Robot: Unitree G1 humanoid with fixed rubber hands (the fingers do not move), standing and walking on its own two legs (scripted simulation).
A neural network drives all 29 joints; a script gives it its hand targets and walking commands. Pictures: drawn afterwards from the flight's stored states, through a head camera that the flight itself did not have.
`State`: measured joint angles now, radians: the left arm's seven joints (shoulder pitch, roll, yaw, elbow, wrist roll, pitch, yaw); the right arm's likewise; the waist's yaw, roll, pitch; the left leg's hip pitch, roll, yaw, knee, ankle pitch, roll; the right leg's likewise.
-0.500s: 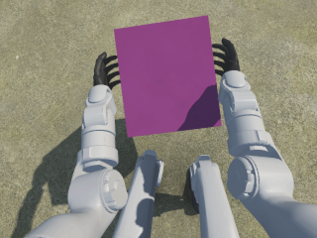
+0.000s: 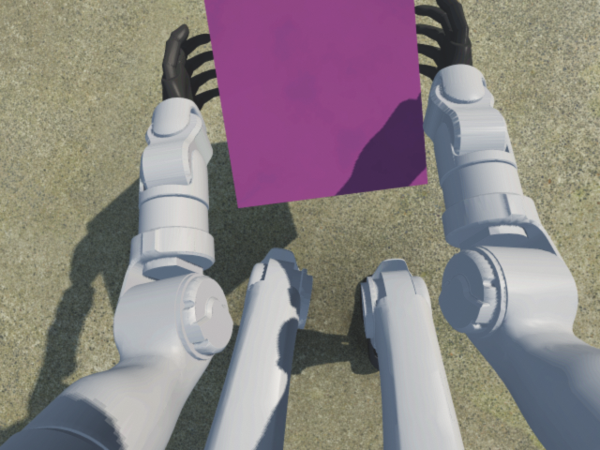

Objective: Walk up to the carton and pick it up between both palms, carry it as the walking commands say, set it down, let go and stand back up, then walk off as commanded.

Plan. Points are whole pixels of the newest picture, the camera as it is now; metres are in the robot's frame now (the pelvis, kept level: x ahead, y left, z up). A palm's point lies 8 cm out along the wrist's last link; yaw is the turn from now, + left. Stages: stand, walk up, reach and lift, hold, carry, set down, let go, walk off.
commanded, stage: set down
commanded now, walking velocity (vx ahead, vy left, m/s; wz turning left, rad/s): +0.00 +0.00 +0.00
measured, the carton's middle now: (317, 97) +0.52 +0.05 -0.19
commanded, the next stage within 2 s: none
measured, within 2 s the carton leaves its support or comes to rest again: neither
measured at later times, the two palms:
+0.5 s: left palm (205, 105) +0.50 +0.21 -0.19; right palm (425, 80) +0.55 -0.10 -0.19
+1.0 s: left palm (218, 106) +0.52 +0.21 -0.26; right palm (415, 87) +0.57 -0.10 -0.26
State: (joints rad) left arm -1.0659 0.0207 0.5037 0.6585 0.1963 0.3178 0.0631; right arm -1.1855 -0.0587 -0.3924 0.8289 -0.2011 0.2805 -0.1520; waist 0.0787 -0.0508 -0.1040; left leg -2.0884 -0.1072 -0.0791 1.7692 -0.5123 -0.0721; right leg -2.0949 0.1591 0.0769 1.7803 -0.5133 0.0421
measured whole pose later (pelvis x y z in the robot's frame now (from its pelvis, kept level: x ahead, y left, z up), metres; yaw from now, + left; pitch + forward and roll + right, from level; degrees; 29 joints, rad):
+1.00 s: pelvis +0.00 +0.00 -0.09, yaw +0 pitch +42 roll +1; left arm -1.32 0.18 0.39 0.81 0.05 0.25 0.08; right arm -1.44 -0.23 -0.23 0.97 -0.02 0.21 -0.16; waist 0.08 -0.04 0.27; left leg -2.24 -0.10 -0.04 2.13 -0.62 -0.06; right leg -2.24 0.16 0.04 2.14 -0.62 0.05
